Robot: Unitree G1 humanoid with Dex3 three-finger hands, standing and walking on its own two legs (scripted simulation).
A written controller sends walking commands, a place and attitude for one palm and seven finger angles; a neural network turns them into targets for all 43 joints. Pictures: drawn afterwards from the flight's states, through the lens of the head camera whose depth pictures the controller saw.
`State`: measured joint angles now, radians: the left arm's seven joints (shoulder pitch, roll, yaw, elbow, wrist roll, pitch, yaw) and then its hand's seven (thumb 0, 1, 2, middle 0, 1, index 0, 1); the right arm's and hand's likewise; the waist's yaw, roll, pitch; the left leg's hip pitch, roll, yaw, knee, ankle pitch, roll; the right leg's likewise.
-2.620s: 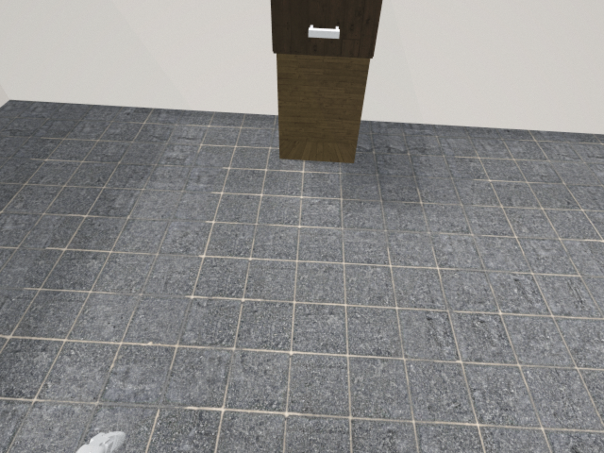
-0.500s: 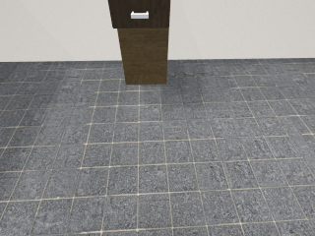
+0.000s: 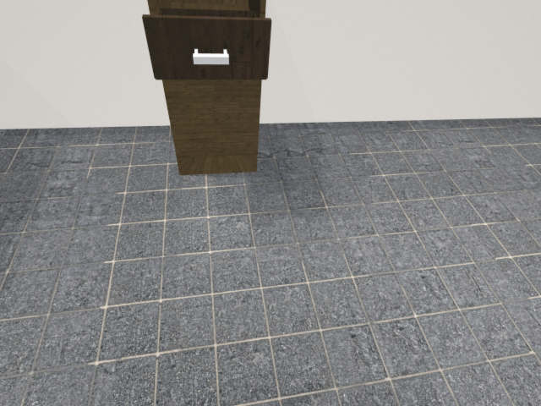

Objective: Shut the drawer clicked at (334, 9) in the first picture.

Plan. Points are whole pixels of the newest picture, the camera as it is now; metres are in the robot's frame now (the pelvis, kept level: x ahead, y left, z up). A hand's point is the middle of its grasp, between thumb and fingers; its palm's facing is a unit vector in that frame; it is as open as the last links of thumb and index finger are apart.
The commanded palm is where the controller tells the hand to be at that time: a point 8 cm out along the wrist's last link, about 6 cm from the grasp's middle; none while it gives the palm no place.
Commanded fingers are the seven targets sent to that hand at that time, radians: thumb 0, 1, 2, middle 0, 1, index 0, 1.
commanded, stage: walk to a spot facing it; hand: left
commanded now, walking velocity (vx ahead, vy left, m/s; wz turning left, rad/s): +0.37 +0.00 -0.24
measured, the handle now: (211, 55) +1.02 +0.26 +0.03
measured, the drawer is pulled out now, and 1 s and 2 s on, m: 0.29 0.29 0.29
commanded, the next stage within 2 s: turn to face it in 0.80 s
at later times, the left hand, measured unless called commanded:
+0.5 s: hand (228, 302) +0.34 +0.10 -0.17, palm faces -0.22 -0.97 -0.13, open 7.4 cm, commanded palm none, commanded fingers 0.00 0.90 0.90 -0.20 -0.30 -0.20 -0.30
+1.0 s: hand (214, 281) +0.40 +0.15 -0.20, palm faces -0.02 -0.99 -0.13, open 7.4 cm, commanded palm none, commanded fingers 0.00 0.90 0.90 -0.20 -0.30 -0.20 -0.30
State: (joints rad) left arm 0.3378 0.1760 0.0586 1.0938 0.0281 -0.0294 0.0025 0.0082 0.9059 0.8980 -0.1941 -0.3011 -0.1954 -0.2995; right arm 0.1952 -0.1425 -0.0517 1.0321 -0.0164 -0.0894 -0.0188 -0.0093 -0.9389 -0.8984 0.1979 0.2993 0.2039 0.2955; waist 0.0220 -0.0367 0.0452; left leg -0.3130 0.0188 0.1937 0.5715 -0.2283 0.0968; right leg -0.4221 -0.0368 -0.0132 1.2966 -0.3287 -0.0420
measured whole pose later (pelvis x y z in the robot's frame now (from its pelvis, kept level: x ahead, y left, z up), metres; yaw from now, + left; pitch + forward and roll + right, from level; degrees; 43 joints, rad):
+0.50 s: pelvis +0.21 -0.03 +0.00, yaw -8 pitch +0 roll -1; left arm 0.11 0.14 0.04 1.02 0.04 -0.02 -0.03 0.01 0.91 0.90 -0.19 -0.30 -0.19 -0.30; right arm 0.56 -0.08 -0.02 1.20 -0.03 -0.08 -0.02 0.00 -0.91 -0.90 0.20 0.30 0.20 0.30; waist -0.08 0.00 0.06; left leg 0.06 0.07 0.31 0.45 -0.47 -0.01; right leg -0.41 -0.03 -0.17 0.57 -0.20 -0.07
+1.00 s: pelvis +0.43 -0.02 -0.01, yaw -6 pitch -2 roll -2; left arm 0.37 0.17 0.04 1.13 0.02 -0.03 0.01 0.00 0.91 0.90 -0.19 -0.30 -0.20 -0.30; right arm 0.16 -0.19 -0.04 0.99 -0.03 -0.07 0.01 0.01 -0.93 -0.90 0.19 0.30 0.20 0.29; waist 0.02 -0.04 0.06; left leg -0.42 0.08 0.15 0.68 -0.22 0.07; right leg -0.18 -0.06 -0.12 0.91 -0.53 0.01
